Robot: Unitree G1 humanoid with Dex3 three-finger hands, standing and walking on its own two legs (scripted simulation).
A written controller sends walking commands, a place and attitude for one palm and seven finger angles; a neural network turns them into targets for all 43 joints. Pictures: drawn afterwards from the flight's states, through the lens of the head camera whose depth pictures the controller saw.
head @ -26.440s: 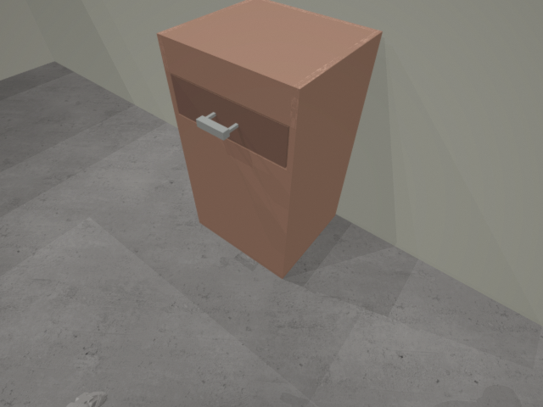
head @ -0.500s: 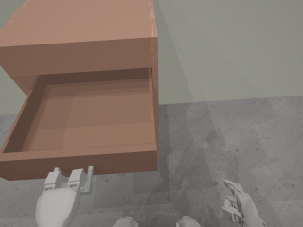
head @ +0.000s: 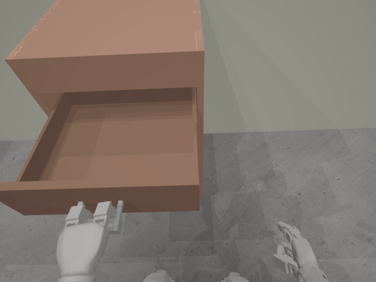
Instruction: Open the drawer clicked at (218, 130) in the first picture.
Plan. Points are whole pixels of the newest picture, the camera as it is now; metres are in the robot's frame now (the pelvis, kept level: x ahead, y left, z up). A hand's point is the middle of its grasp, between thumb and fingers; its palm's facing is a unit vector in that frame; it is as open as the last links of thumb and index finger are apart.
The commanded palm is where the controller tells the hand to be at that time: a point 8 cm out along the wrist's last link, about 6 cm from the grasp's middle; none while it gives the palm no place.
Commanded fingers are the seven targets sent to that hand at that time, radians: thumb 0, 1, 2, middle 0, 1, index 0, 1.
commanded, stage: lift the hand off the handle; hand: left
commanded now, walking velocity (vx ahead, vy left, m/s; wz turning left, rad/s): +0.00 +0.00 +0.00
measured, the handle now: (97, 216) +0.25 +0.23 -0.01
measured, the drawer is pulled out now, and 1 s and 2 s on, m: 0.30 0.30 0.30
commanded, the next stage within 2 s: none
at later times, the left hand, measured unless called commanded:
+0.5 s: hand (98, 239) +0.21 +0.22 -0.03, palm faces +0.01 -0.08 -1.00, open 13.7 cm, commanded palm +0.18 +0.22 +0.03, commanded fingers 0.00 -0.50 0.30 -0.30 -1.20 -0.30 -1.20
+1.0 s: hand (81, 234) +0.21 +0.24 +0.01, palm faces +0.03 -0.09 -1.00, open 13.6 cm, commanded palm +0.18 +0.23 +0.07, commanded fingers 0.00 -0.50 0.30 -0.30 -1.20 -0.30 -1.20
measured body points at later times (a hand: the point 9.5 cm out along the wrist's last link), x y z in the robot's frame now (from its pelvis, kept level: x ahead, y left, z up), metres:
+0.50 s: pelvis -0.01 +0.00 +0.00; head +0.04 -0.02 +0.45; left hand +0.20 +0.22 +0.03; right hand +0.19 -0.22 -0.11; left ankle +0.00 +0.14 -0.67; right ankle +0.02 -0.10 -0.67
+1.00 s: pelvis +0.01 +0.01 +0.02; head +0.04 -0.02 +0.47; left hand +0.20 +0.24 +0.07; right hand +0.22 -0.22 -0.07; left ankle +0.00 +0.14 -0.67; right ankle +0.02 -0.10 -0.67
